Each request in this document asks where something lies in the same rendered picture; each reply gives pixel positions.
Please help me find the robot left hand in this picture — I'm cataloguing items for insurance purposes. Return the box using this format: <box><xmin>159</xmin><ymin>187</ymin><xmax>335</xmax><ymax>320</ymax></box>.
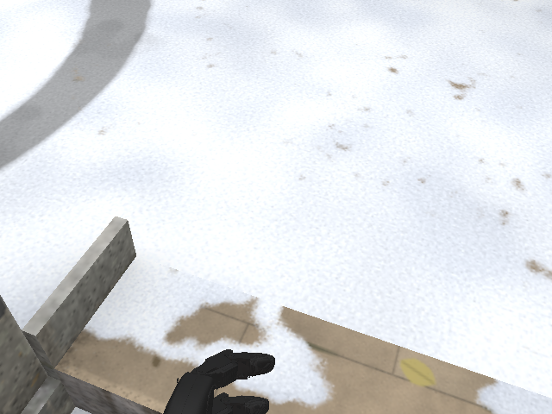
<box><xmin>163</xmin><ymin>349</ymin><xmax>275</xmax><ymax>414</ymax></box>

